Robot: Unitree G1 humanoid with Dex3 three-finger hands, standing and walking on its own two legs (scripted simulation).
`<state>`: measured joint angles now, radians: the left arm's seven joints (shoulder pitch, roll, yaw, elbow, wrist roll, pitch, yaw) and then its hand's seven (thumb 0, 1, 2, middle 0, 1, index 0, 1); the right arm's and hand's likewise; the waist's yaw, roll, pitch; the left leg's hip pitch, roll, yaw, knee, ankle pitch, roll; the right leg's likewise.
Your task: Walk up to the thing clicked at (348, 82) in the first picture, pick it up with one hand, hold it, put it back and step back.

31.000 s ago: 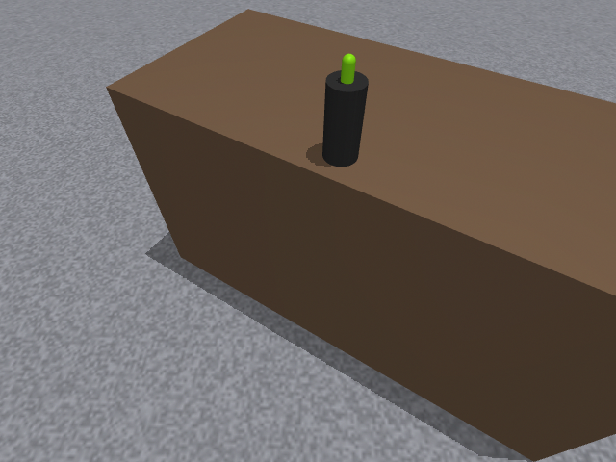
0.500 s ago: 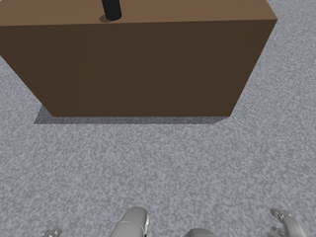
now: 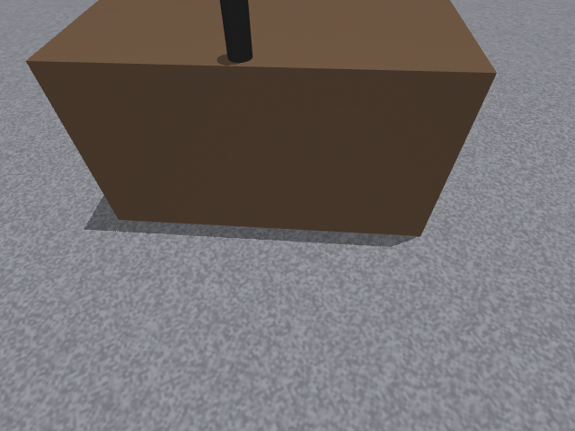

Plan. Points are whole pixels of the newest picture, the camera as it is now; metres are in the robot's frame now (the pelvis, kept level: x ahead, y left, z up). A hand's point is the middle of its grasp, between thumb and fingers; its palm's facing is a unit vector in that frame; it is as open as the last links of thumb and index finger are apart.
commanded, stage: step back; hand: left
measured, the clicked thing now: (236, 19) +1.09 +0.19 +0.09
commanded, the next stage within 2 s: stand in 0.62 s
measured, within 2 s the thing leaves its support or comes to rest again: neither
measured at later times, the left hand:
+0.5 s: hand out of the picture +0.13 +0.29 -0.14, palm faces -0.01 -0.93 -0.37, open 7.4 cm
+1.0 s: hand out of the picture +0.13 +0.26 -0.14, palm faces -0.04 -0.94 -0.33, open 7.4 cm
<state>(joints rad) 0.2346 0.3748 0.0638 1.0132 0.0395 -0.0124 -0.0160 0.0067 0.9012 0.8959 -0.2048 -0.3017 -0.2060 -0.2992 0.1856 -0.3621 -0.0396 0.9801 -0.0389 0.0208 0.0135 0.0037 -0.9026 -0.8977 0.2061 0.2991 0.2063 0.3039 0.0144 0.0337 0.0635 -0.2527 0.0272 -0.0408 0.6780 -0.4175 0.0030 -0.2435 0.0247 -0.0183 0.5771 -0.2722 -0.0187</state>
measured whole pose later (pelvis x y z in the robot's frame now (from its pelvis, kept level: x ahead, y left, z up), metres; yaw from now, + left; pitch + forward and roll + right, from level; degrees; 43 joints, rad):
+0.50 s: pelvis +0.04 +0.02 +0.01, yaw +0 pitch -2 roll +0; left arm 0.12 0.38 0.03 1.04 0.01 -0.03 0.00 0.01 0.90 0.90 -0.21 -0.30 -0.21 -0.30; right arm 0.12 -0.33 -0.03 1.04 -0.02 -0.02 0.00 0.00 -0.90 -0.90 0.20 0.30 0.21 0.30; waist 0.01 0.00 0.07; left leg -0.20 0.01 0.01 0.55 -0.32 0.00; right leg -0.19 -0.02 0.01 0.53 -0.30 0.02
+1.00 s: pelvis +0.03 +0.01 +0.02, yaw +0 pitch -3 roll +0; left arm 0.06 0.34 0.00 1.13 0.01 -0.02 -0.01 0.00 0.90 0.90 -0.21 -0.30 -0.21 -0.30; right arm 0.06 -0.35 -0.01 1.12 -0.01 -0.01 0.01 0.00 -0.91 -0.90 0.20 0.30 0.20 0.30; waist -0.01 0.00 0.08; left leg -0.09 0.02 0.01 0.33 -0.19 -0.01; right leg -0.09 -0.01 0.01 0.33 -0.19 0.01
